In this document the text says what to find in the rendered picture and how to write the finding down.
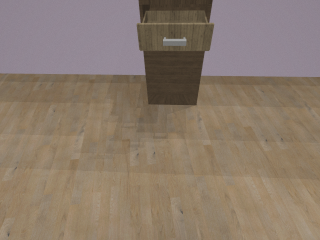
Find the cabinet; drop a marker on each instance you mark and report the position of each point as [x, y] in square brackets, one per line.
[173, 77]

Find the handle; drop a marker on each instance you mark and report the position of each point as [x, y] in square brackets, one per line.
[174, 42]

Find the drawer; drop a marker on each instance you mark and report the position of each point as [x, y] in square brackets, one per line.
[175, 24]

